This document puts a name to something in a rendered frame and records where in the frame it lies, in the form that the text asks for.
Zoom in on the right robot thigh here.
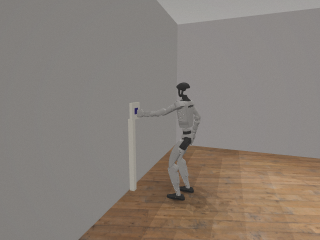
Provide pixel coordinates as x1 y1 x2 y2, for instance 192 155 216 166
177 138 194 167

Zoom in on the panel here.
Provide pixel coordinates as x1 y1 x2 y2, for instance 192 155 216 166
128 102 140 191

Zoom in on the right robot upper arm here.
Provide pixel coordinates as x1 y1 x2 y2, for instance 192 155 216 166
191 100 201 121

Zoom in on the humanoid robot torso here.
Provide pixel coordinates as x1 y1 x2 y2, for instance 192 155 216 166
177 99 194 145

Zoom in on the left robot upper arm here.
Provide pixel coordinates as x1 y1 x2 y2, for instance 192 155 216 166
162 101 185 116

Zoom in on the left robot hand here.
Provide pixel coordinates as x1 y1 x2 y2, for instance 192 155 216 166
137 109 144 118

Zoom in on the robot left forearm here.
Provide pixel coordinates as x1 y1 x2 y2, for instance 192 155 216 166
143 109 165 117

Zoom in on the robot right forearm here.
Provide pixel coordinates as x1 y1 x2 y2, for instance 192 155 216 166
191 119 201 135

